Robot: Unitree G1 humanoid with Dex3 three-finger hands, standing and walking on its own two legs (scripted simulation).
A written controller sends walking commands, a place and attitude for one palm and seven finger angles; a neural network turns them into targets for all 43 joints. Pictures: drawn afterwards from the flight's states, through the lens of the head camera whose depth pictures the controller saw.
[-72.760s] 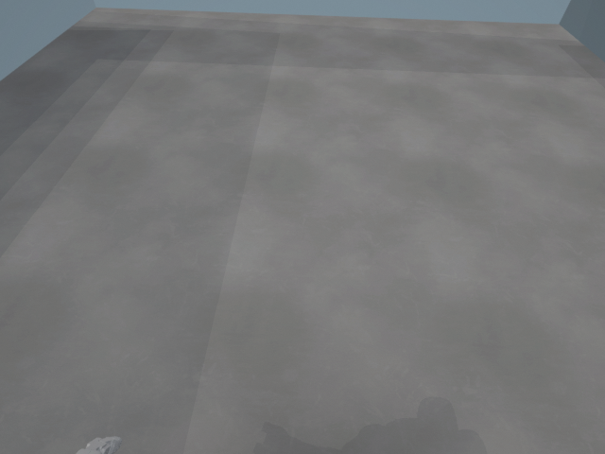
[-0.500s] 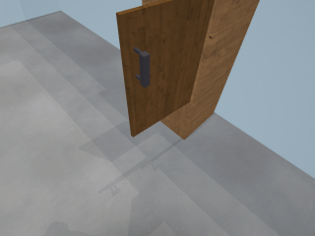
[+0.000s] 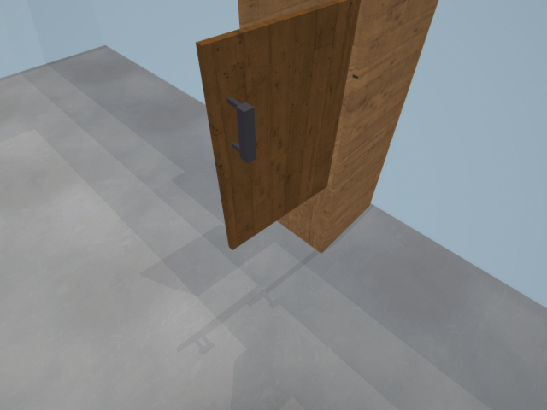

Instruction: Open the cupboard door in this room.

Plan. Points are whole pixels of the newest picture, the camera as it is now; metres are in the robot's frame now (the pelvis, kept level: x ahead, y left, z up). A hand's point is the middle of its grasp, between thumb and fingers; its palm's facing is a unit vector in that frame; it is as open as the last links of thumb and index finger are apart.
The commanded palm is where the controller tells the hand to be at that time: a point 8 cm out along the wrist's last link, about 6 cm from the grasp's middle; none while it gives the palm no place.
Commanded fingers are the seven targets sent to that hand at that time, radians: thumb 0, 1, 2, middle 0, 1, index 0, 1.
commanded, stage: let the arm hang, fingers relaxed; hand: left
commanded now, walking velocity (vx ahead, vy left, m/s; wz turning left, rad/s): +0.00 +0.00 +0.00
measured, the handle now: (240, 129) +0.61 +0.10 +0.08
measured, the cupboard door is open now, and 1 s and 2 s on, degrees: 84 84 84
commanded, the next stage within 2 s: look to check the result in 0.20 s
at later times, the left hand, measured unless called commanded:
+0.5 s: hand out of the picture +0.00 +0.18 -0.17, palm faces +0.03 -0.98 -0.19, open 7.4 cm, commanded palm none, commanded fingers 0.00 0.90 0.90 -0.20 -0.30 -0.20 -0.30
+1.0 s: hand out of the picture +0.05 +0.20 -0.17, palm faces +0.00 -0.97 -0.23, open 7.4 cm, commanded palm none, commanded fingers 0.00 0.90 0.90 -0.20 -0.30 -0.20 -0.30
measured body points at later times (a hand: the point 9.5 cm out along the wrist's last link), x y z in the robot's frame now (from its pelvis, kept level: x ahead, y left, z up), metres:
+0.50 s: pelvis +0.01 +0.01 +0.00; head +0.02 +0.00 +0.45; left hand +0.00 +0.23 -0.16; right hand +0.01 -0.21 -0.16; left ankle +0.04 +0.11 -0.74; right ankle +0.00 -0.10 -0.74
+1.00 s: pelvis +0.02 +0.00 +0.00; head +0.04 +0.00 +0.45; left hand +0.05 +0.25 -0.15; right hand +0.05 -0.24 -0.16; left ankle +0.04 +0.11 -0.74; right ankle +0.00 -0.10 -0.74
